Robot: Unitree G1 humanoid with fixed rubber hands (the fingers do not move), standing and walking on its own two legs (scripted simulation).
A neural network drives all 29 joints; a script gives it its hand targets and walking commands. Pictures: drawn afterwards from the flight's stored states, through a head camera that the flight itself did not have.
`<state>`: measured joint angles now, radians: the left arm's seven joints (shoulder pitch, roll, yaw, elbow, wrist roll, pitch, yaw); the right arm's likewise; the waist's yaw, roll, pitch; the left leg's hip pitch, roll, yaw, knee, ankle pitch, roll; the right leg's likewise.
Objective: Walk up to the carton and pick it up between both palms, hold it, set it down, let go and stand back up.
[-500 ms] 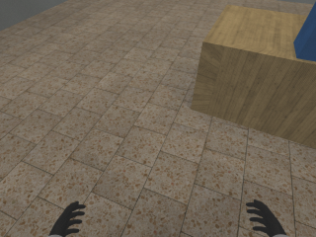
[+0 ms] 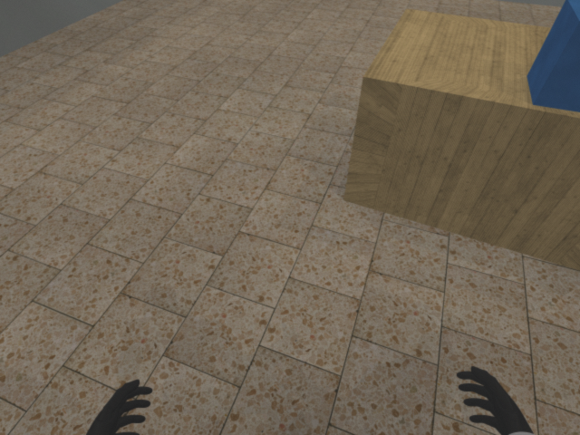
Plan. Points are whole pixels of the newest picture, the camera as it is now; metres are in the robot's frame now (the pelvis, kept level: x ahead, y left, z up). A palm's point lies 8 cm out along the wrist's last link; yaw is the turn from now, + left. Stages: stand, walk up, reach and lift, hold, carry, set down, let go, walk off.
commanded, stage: walk up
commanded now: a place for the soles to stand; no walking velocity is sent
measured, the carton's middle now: out of the picture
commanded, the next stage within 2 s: none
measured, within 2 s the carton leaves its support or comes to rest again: neither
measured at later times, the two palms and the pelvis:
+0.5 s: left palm (194, 405) +0.18 +0.15 -0.06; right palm out of the picture +0.13 -0.51 -0.05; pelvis +0.07 -0.16 +0.00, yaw -12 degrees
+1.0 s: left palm (303, 274) +0.40 +0.00 -0.07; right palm out of the picture +0.13 -0.61 -0.04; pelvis +0.18 -0.26 +0.01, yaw -20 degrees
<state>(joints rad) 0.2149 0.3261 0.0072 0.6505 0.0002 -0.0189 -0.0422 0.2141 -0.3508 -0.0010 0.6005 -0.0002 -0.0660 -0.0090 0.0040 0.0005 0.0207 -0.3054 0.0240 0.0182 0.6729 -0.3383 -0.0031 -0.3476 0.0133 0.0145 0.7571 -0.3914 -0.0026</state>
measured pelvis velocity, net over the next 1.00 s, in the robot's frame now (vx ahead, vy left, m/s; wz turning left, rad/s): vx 0.18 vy -0.26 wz -0.35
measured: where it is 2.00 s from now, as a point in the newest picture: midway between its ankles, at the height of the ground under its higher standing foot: (437, 391)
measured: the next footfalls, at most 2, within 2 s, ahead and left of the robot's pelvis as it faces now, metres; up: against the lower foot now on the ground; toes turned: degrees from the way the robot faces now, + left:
right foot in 0.30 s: +0.12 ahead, -0.27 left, +0.00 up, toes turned -10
left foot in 0.66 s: +0.27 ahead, -0.10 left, +0.00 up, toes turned -12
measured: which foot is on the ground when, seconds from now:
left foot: down 0.00-0.30, up 0.32-0.64, down 0.66-1.00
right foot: up 0.00-0.28, down 0.30-0.68, up 0.70-1.00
